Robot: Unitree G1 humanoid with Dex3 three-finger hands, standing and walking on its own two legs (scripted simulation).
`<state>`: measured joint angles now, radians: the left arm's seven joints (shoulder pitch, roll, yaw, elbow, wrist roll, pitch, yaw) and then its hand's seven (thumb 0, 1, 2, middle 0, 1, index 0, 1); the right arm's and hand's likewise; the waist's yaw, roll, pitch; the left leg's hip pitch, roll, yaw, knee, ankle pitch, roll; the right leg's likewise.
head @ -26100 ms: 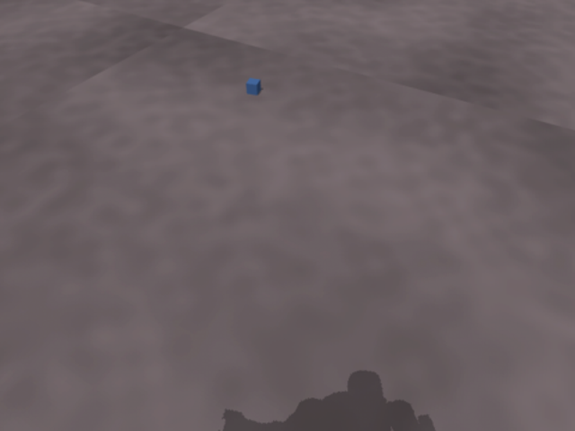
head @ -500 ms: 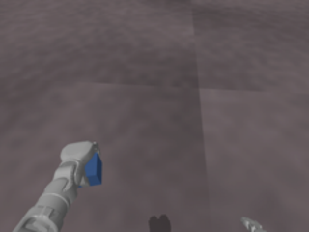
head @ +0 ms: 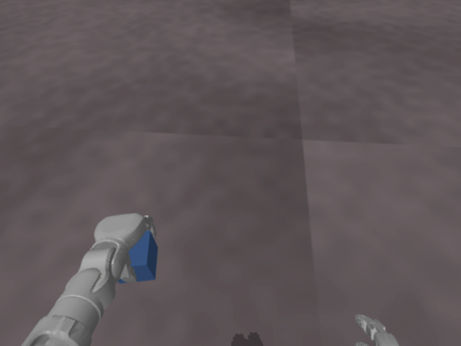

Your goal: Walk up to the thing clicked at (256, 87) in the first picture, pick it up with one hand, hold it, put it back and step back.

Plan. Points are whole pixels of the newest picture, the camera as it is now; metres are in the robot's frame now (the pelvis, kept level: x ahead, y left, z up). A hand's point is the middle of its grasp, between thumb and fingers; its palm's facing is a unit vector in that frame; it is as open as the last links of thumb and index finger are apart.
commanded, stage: hold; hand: left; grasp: from above
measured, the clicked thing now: (134, 257) +0.31 +0.22 -0.07
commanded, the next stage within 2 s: crouch in 1.06 s
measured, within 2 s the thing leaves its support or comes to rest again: neither
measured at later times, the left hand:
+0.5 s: hand (124, 256) +0.29 +0.21 -0.02, palm faces -0.41 -0.08 -0.91, open 10.2 cm
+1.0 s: hand (124, 247) +0.30 +0.22 -0.02, palm faces -0.42 -0.07 -0.90, open 10.2 cm
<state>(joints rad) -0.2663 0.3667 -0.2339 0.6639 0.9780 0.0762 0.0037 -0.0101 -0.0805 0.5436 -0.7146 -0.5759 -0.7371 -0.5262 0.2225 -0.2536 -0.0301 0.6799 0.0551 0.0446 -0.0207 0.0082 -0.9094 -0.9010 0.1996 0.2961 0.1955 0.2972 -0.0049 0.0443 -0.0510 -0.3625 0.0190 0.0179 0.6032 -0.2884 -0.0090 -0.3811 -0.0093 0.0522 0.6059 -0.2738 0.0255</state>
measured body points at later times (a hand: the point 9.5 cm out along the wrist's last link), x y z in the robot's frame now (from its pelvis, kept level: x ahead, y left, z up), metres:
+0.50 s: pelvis -0.01 +0.00 +0.01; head -0.01 -0.03 +0.46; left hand +0.30 +0.22 +0.03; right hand +0.15 -0.25 -0.11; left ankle +0.01 +0.13 -0.73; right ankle +0.03 -0.14 -0.73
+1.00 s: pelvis +0.01 +0.00 +0.01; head +0.01 -0.02 +0.46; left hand +0.32 +0.22 +0.03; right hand +0.16 -0.25 -0.10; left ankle +0.01 +0.13 -0.73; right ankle +0.03 -0.14 -0.73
